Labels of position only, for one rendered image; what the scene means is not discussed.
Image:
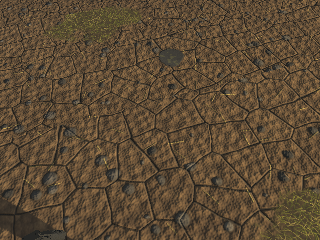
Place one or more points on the left robot hand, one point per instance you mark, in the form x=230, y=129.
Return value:
x=46, y=235

